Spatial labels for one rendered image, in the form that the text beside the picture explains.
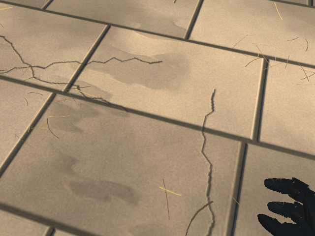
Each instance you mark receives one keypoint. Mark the right robot hand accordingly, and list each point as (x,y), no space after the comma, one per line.
(302,215)

